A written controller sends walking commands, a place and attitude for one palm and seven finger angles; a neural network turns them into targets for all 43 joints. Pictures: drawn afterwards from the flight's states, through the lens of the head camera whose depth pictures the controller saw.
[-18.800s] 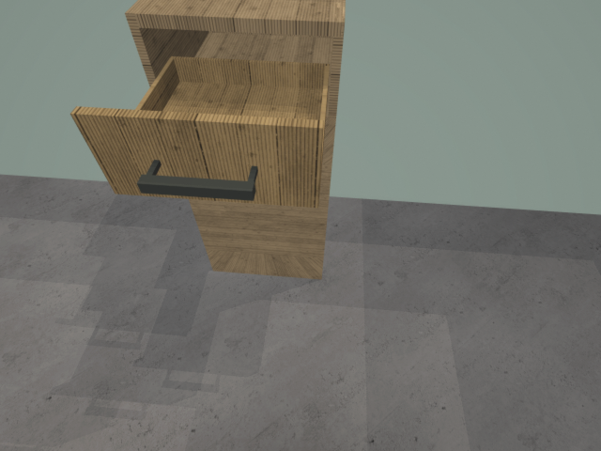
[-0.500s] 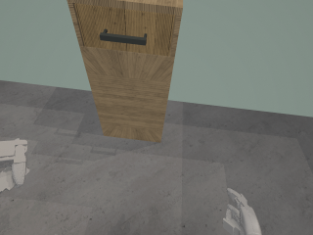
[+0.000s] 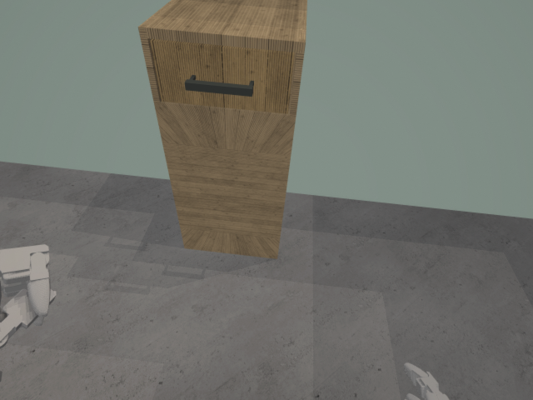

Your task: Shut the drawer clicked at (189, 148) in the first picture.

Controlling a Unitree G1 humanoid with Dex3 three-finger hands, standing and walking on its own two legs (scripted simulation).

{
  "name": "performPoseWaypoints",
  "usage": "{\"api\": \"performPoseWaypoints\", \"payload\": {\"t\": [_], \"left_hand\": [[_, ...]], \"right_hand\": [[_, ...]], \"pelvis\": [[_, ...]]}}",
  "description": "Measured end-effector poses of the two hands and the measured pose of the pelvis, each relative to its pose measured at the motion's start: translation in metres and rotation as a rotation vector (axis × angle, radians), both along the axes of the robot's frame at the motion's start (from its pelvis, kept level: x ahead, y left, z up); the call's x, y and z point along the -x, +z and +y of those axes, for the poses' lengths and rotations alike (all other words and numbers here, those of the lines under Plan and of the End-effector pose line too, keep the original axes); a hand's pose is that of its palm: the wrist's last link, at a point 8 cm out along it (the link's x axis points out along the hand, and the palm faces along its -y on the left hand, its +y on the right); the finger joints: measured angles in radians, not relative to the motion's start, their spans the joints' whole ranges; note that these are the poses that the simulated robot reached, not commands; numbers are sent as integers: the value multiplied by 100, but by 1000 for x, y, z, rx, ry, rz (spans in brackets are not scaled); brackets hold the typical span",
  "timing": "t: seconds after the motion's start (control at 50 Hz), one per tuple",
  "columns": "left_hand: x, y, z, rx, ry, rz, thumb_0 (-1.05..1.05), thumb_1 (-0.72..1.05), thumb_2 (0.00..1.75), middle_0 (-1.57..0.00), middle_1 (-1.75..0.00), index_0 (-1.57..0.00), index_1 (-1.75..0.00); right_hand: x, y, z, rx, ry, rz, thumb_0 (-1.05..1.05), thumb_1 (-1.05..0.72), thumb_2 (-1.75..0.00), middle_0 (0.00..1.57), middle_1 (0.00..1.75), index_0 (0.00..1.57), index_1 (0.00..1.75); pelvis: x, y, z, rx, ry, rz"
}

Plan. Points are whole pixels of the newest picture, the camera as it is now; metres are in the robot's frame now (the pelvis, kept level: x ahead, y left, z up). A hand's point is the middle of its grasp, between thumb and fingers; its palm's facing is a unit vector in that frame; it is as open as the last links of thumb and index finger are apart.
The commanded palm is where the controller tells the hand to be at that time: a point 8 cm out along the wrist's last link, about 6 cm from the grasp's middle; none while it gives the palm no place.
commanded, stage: stop stepping back and stand still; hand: left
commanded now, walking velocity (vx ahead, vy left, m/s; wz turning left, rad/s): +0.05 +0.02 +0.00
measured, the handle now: (220, 84) +0.88 +0.17 +0.07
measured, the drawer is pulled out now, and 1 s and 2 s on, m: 0.00 0.00 0.00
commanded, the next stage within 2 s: let the arm hang, fingers relaxed in 0.74 s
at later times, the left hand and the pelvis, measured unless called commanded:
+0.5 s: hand (57, 269) +0.22 +0.26 +0.16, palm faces +0.36 -0.81 -0.46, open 3.2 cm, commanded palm +0.16 +0.29 +0.18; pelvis +0.03 +0.01 +0.01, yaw +0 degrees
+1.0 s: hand (99, 365) +0.19 +0.27 -0.06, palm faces +0.11 -0.91 -0.41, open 3.1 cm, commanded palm none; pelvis +0.02 +0.02 +0.00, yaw +2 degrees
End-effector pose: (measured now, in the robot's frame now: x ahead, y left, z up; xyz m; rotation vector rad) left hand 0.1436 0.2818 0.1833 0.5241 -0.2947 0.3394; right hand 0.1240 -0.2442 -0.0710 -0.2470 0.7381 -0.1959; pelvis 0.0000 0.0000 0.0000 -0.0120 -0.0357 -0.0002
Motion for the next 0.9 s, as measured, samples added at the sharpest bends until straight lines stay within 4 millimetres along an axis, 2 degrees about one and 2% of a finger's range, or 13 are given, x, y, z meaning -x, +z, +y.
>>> {"api": "performPoseWaypoints", "payload": {"t": [0.08, 0.18, 0.32, 0.62, 0.72, 0.84, 0.86, 0.9], "left_hand": [[2, -6, 8, 36, 7, -27, 1, 88, 90, -141, -160, -141, -160], [-5, -8, 16, 23, 30, -6, 1, 88, 90, -141, -160, -141, -160], [-16, 0, 9, 4, 25, 20, 1, 89, 90, -141, -160, -141, -160], [-45, -6, 13, 11, 1, 113, 1, 89, 90, -141, -160, -141, -160], [-44, -4, 11, 6, -12, 110, 1, 89, 90, -141, -160, -141, -160], [-38, -3, 14, 7, 6, 113, 1, 89, 90, -141, -160, -141, -160], [-39, -11, 15, -1, -1, 134, 1, 89, 90, -141, -160, -141, -160], [-47, -55, 24, 41, 14, 300, 0, 89, 90, -140, -160, -140, -159]], "right_hand": [[-7, -2, 7, 15, 17, -2, 1, -91, -90, 20, 30, 20, 30], [-19, -1, 25, -19, 25, -37, 1, -91, -90, 20, 30, 20, 30], [-41, -3, 45, -83, 102, -28, 1, -91, -90, 20, 30, 20, 30], [-81, 12, 28, -30, 62, -38, 1, -91, -90, 20, 30, 20, 30], [-85, 15, 26, -27, 57, -50, 1, -91, -90, 20, 30, 20, 30], [-82, 13, 30, -36, 60, -43, 1, -91, -90, 20, 30, 20, 30], [-81, 10, 30, -46, 81, -44, 1, -91, -90, 20, 30, 20, 30], [-78, -6, 27, -64, 122, 3, 1, -91, -90, 20, 30, 20, 30]], "pelvis": [[-1, -5, 9, 8, 6, -6], [-7, -4, 13, -9, 5, -17], [-16, 2, 9, 5, 14, 6], [-37, 8, 13, -2, 7, 28], [-38, 8, 13, 0, 7, 29], [-35, 9, 13, 1, 10, 28], [-34, 7, 14, 3, 18, 35], [-29, 3, 17, 3, 33, 47]]}}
